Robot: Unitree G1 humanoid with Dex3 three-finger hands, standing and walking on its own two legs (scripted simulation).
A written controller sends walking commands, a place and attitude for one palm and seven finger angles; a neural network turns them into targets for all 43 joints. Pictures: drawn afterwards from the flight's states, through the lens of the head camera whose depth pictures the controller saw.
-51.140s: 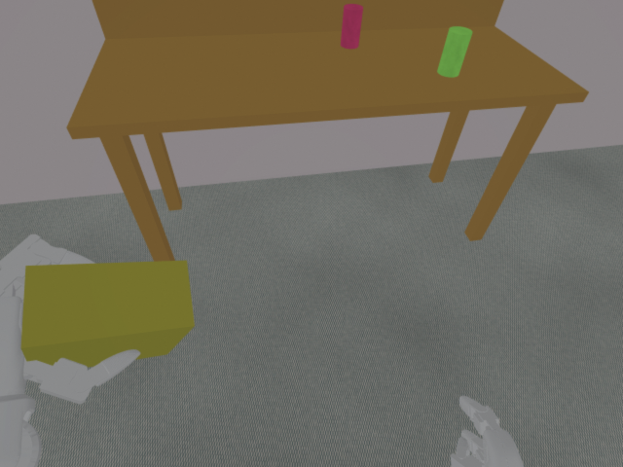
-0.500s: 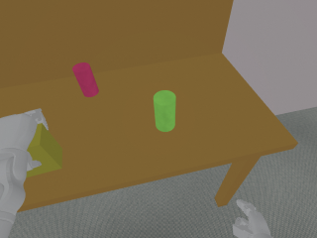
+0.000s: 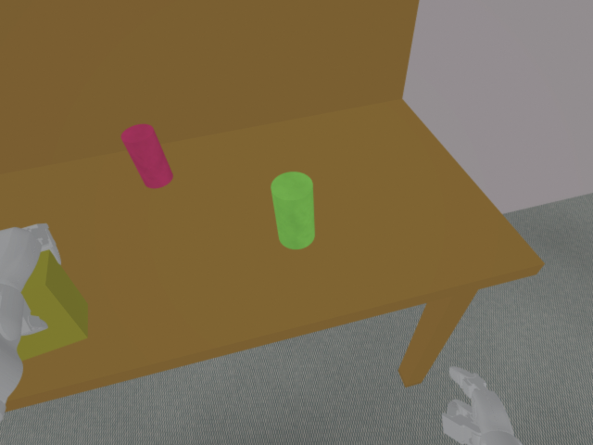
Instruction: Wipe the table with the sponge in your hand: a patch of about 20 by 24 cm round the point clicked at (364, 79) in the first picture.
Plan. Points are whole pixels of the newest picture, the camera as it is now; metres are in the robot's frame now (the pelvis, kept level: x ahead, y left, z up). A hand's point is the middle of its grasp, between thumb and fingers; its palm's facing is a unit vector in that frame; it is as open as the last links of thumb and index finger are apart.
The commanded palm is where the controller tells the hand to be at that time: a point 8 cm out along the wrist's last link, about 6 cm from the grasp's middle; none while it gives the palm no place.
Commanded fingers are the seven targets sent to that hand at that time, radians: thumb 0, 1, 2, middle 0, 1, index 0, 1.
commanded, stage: move the sponge above the wiping area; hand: left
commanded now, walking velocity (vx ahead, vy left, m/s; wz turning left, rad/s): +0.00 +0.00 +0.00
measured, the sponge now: (25, 320) +0.23 +0.41 +0.04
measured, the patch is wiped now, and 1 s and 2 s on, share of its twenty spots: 0.00 0.00 0.00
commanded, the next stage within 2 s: lower the sponge onto the table in 0.18 s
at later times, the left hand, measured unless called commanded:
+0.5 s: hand (29, 307) +0.23 +0.38 +0.08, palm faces -0.14 -0.04 -0.99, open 10.4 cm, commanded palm +0.22 +0.37 +0.15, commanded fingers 0.00 0.10 1.30 -1.20 -1.60 -1.20 -1.60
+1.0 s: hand (42, 315) +0.23 +0.37 +0.07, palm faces -0.13 -0.01 -0.99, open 10.4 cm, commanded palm +0.22 +0.37 +0.13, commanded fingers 0.00 0.10 1.30 -1.20 -1.60 -1.20 -1.60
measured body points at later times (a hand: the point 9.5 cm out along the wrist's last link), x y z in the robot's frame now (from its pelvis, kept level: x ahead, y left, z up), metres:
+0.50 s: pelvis -0.01 +0.02 +0.00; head +0.00 -0.01 +0.45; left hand +0.24 +0.38 +0.13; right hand +0.21 -0.20 -0.10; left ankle +0.03 +0.11 -0.74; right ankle -0.01 -0.11 -0.74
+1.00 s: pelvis -0.01 +0.02 +0.00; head +0.00 +0.00 +0.45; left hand +0.23 +0.37 +0.12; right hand +0.19 -0.20 -0.10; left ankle +0.03 +0.11 -0.74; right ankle -0.01 -0.10 -0.74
